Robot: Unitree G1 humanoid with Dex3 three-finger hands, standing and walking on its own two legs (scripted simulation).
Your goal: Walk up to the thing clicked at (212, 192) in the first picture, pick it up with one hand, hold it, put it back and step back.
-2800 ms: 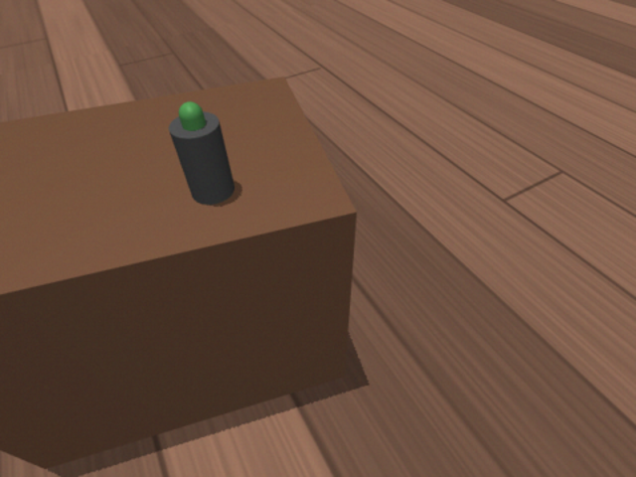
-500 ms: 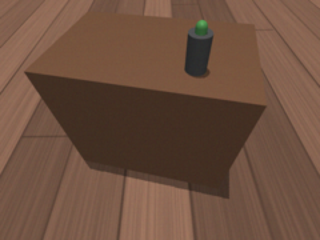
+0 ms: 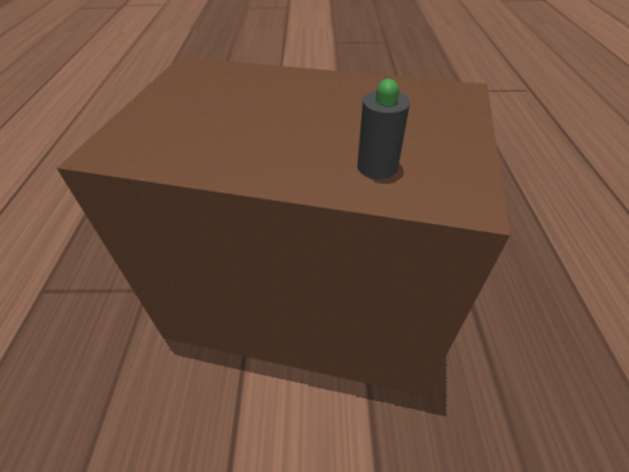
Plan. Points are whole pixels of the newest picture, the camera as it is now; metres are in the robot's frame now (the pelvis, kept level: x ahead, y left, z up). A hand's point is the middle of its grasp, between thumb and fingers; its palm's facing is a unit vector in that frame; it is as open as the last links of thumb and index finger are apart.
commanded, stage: walk up
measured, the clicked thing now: (382, 127) +0.71 -0.11 +0.07
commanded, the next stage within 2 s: stand in 0.72 s
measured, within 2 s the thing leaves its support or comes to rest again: neither
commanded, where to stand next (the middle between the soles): +0.06 +0.00 m, yaw -2 degrees
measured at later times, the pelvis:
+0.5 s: pelvis +0.01 -0.01 +0.01, yaw +1 degrees
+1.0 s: pelvis +0.01 -0.01 +0.01, yaw +0 degrees
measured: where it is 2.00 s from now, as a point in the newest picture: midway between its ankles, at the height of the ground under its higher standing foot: outside the picture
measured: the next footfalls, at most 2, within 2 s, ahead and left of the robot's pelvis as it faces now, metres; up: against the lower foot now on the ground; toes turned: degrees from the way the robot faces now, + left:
none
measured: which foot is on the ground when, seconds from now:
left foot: down 0.00-1.00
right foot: down 0.00-1.00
